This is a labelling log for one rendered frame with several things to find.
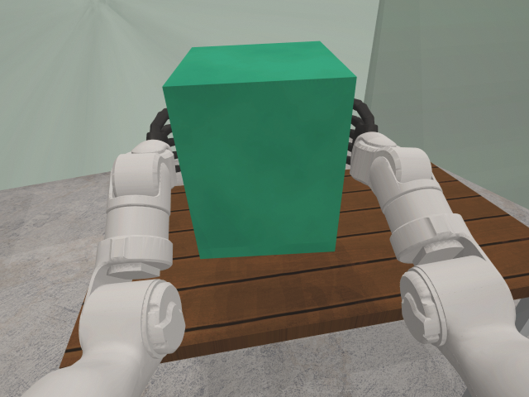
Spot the robot right hand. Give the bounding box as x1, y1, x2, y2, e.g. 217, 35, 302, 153
346, 98, 378, 165

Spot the carton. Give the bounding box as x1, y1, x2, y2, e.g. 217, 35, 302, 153
162, 41, 357, 259

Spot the robot left upper arm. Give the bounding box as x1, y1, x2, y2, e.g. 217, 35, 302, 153
21, 279, 185, 397

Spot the table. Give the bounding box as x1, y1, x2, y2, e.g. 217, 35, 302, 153
60, 163, 529, 397

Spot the robot right upper arm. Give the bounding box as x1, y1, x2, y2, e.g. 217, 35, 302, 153
400, 256, 529, 397

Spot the right robot forearm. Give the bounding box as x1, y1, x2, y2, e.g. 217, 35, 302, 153
350, 132, 516, 321

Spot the robot left hand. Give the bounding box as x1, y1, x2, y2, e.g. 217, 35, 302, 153
146, 108, 181, 173

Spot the left robot forearm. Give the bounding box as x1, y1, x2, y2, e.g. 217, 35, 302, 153
79, 140, 177, 350

